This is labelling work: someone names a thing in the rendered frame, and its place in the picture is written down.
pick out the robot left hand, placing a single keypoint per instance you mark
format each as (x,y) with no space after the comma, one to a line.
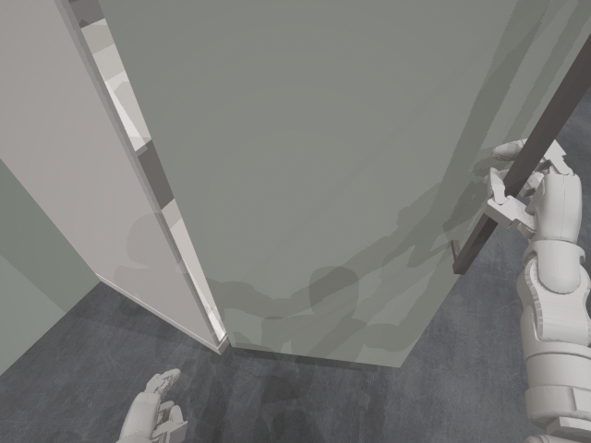
(146,414)

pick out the right robot forearm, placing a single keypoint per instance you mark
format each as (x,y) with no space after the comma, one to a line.
(556,338)

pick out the fridge door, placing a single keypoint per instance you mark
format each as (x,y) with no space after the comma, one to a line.
(324,153)

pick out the handle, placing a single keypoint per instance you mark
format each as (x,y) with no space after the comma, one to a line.
(570,92)

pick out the robot right hand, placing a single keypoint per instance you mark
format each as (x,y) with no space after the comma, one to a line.
(554,190)

